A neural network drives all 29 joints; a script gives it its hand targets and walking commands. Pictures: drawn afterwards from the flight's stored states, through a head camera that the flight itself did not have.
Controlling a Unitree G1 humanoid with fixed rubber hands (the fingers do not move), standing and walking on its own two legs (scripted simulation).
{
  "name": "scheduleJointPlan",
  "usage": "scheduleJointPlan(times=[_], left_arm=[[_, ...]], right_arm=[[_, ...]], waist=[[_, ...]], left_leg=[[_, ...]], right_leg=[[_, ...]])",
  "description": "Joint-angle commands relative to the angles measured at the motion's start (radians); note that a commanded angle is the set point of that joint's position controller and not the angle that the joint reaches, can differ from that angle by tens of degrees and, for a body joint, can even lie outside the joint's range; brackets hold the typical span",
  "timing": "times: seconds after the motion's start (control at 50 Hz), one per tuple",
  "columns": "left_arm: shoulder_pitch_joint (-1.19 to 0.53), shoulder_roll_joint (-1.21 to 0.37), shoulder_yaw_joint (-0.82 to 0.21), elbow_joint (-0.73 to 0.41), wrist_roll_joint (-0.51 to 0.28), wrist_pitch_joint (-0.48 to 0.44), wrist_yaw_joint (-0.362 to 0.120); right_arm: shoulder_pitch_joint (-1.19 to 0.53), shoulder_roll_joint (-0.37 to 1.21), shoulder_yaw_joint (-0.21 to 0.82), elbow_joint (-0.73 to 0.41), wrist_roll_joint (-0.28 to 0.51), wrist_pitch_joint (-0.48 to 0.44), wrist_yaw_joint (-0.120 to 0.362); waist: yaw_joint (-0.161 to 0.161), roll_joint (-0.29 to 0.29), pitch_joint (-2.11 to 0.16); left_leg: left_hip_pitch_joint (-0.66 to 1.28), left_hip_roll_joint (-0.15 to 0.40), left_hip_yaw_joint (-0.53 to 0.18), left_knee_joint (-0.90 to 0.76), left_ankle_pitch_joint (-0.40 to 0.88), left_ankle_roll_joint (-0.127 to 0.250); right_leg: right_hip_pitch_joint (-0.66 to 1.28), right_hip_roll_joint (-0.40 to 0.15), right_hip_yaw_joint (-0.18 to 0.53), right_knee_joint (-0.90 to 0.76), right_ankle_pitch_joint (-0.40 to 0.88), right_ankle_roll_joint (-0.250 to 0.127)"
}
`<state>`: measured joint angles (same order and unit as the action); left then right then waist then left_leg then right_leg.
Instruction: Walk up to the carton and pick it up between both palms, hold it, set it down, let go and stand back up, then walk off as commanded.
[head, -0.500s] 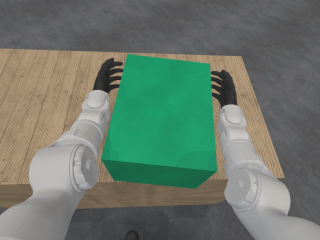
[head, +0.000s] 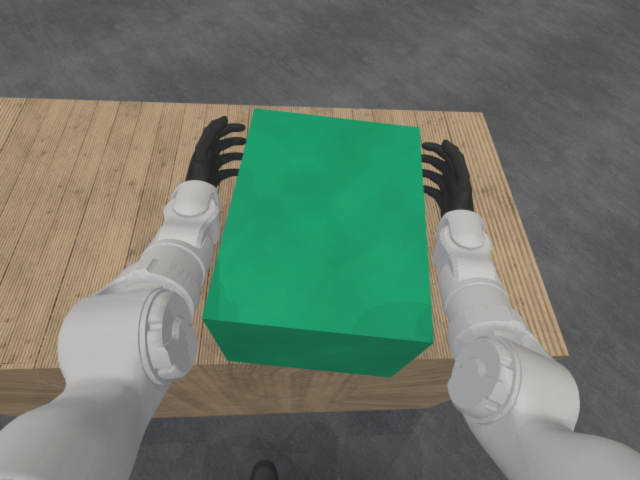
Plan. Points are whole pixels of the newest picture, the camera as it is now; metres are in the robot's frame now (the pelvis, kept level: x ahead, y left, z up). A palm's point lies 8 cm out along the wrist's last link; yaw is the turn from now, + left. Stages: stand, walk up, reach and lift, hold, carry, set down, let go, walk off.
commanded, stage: reach and lift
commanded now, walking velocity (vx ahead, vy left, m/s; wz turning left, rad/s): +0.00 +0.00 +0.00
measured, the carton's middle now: (323, 244) +0.42 +0.00 -0.01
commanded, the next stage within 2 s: none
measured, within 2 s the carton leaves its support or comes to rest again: leaves its support in 0.66 s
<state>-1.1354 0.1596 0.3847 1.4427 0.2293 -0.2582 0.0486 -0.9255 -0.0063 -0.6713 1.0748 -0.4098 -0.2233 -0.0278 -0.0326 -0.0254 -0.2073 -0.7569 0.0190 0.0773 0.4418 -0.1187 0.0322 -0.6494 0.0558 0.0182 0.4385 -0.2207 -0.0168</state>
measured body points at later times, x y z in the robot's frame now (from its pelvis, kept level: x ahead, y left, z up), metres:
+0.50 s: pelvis -0.01 -0.01 +0.00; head +0.08 +0.01 +0.44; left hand +0.46 +0.14 +0.05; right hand +0.43 -0.18 +0.06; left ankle +0.03 +0.09 -0.73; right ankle -0.04 -0.11 -0.73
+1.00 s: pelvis -0.03 +0.00 +0.01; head -0.02 +0.02 +0.46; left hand +0.41 +0.15 +0.10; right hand +0.39 -0.17 +0.11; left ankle +0.03 +0.10 -0.73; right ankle -0.04 -0.11 -0.73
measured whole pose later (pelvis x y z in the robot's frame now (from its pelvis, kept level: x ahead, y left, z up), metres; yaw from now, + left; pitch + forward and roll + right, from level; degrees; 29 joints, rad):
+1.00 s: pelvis -0.03 +0.00 +0.01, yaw +0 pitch +12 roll -1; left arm -0.96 0.11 0.38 1.36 0.23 -0.16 0.06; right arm -0.78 0.03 -0.58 1.03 -0.40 -0.14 -0.05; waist -0.03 -0.03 -0.20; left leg -0.53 0.01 0.08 0.41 -0.09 0.03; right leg -0.43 0.05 0.02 0.44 -0.21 -0.02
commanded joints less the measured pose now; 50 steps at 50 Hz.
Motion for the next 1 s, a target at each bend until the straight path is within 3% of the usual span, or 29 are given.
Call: scheduleJointPlan(times=[0.0,0.16,0.28,0.4,0.56,0.8,0.98], left_arm=[[-0.393,-0.575,-0.047,-0.138,0.116,-0.030,-0.094],[-0.362,-0.593,-0.092,-0.144,0.096,-0.042,-0.079],[-0.341,-0.587,-0.114,-0.153,0.081,-0.037,-0.076],[-0.324,-0.576,-0.126,-0.159,0.065,-0.039,-0.082],[-0.351,-0.555,-0.138,-0.178,0.039,-0.048,-0.112],[-0.461,-0.601,-0.196,-0.293,-0.013,-0.009,-0.116],[-0.468,-0.602,-0.175,-0.350,-0.002,0.092,-0.111]], right_arm=[[-0.524,0.565,0.275,-0.017,-0.107,-0.082,0.154],[-0.520,0.556,0.312,-0.006,-0.085,-0.116,0.153],[-0.506,0.542,0.340,-0.009,-0.058,-0.118,0.155],[-0.487,0.555,0.385,-0.031,-0.028,-0.116,0.152],[-0.472,0.609,0.451,-0.095,0.023,-0.104,0.131],[-0.516,0.612,0.448,-0.117,0.074,-0.035,0.133],[-0.556,0.572,0.415,-0.125,0.105,0.045,0.144]], waist=[[0.004,0.113,-0.701],[0.015,0.120,-0.729],[0.023,0.111,-0.711],[0.034,0.082,-0.685],[0.030,0.021,-0.622],[0.019,0.055,-0.505],[0.025,0.049,-0.369]], left_leg=[[0.896,0.064,-0.049,0.097,0.610,-0.056],[0.929,0.075,-0.050,0.098,0.675,-0.067],[0.904,0.068,-0.043,0.078,0.639,-0.068],[0.833,0.053,-0.032,0.051,0.560,-0.060],[0.659,0.022,-0.011,-0.015,0.344,-0.039],[0.737,0.031,-0.015,-0.068,0.187,-0.042],[0.801,0.029,-0.019,-0.108,0.081,-0.030]], right_leg=[[0.019,-0.048,-0.126,-0.062,0.480,0.033],[0.016,-0.034,-0.128,-0.075,0.480,0.019],[0.074,-0.034,-0.122,-0.078,0.499,0.018],[0.188,-0.045,-0.104,-0.057,0.579,0.030],[0.438,-0.081,-0.064,-0.017,0.699,0.059],[0.380,-0.062,-0.073,-0.074,0.405,0.040],[0.327,-0.048,-0.079,-0.130,0.191,0.026]])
